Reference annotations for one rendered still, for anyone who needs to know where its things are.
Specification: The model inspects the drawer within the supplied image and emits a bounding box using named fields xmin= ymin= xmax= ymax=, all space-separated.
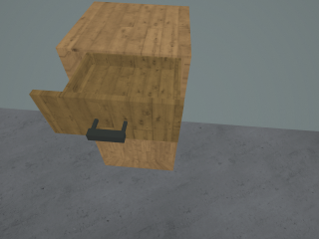
xmin=29 ymin=52 xmax=184 ymax=142

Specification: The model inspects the handle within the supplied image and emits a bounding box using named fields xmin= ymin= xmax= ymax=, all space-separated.
xmin=86 ymin=119 xmax=128 ymax=143

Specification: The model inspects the cabinet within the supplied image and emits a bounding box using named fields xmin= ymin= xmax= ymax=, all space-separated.
xmin=56 ymin=1 xmax=191 ymax=171

